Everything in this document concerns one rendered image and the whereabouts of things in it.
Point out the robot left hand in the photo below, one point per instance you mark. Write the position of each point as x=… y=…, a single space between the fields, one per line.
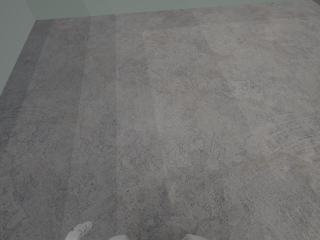
x=79 y=231

